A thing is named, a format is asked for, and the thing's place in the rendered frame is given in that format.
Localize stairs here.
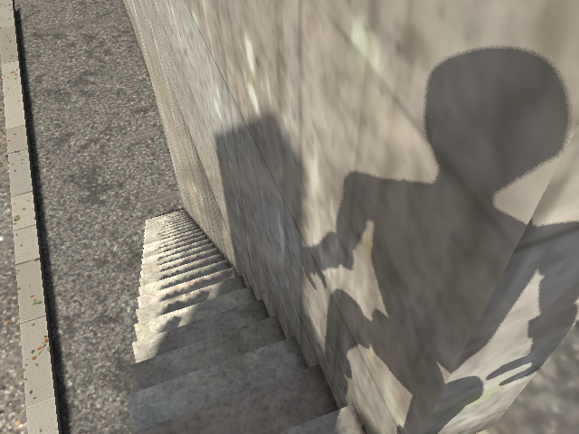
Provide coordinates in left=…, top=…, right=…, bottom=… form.
left=126, top=209, right=367, bottom=434

